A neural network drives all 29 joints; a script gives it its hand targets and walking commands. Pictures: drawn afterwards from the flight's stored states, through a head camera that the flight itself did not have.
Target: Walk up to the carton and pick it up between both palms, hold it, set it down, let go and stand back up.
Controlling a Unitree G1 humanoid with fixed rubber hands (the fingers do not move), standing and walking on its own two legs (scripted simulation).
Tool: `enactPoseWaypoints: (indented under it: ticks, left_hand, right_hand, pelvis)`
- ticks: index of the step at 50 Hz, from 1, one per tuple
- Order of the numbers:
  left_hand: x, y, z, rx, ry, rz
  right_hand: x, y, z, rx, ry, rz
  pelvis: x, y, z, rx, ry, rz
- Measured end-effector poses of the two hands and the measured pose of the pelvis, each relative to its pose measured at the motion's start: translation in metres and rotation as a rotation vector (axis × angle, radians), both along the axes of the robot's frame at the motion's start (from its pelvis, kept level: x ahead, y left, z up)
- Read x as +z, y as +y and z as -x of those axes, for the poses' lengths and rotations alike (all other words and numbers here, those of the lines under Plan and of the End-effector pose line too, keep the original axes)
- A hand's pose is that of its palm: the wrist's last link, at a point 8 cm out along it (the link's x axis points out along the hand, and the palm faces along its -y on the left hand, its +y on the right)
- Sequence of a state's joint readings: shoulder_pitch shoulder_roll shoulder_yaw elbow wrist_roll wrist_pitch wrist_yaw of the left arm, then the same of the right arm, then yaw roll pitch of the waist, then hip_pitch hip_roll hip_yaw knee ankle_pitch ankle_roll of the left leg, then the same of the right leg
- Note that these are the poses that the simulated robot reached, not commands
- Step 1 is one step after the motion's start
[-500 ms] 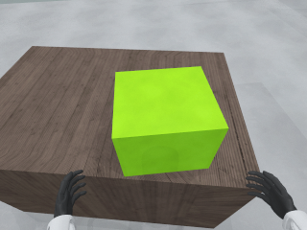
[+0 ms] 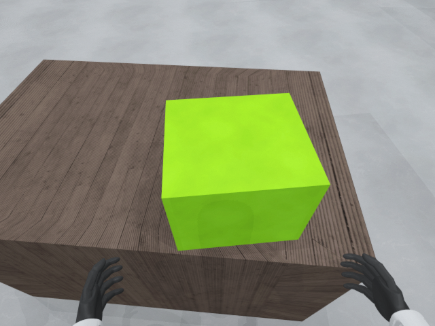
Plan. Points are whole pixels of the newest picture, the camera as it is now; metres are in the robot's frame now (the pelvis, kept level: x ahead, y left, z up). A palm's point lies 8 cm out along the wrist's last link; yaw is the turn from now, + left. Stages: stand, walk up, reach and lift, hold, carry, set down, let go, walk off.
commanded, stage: set down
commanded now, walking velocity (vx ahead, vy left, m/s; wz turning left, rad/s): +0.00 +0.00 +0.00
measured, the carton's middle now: (233, 171) +0.44 +0.01 +0.00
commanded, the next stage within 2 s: let go in 0.66 s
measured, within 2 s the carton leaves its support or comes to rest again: neither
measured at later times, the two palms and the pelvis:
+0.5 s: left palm (86, 319) +0.14 +0.25 -0.04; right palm (363, 310) +0.19 -0.23 -0.06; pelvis +0.01 +0.01 +0.00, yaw +0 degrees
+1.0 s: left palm (89, 317) +0.14 +0.25 -0.06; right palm (353, 324) +0.18 -0.22 -0.08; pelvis +0.01 +0.01 +0.00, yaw +0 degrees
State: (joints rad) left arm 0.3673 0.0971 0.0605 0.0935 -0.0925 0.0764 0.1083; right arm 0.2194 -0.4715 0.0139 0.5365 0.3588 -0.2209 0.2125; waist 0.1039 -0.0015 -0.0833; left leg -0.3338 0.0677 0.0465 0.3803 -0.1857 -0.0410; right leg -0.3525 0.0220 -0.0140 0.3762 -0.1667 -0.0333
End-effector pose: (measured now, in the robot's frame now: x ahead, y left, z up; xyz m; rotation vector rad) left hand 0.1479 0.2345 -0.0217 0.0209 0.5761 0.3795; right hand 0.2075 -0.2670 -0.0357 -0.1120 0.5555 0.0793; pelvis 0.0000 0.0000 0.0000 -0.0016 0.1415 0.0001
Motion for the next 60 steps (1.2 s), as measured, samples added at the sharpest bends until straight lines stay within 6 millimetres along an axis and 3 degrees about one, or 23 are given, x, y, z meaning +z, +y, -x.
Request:
enactPoseWaypoints:
  ticks: [12,34,60]
  left_hand:
    - [-0.009,0.008,0.001,-0.019,0.046,0.014]
    - [-0.029,0.017,0.013,-0.059,0.159,0.03]
    - [-0.048,0.021,-0.001,-0.109,0.239,0.064]
  right_hand:
    - [-0.012,0.023,0.005,-0.018,0.036,0.009]
    - [-0.034,0.044,0.021,-0.061,0.112,0.049]
    - [-0.052,0.05,0.037,-0.094,0.199,0.115]
  pelvis:
    - [0.001,0.006,-0.005,0.002,-0.009,0.004]
    - [0.001,0.008,-0.007,0.002,-0.017,0.006]
    - [0.0,0.015,-0.017,0.003,-0.014,0.014]
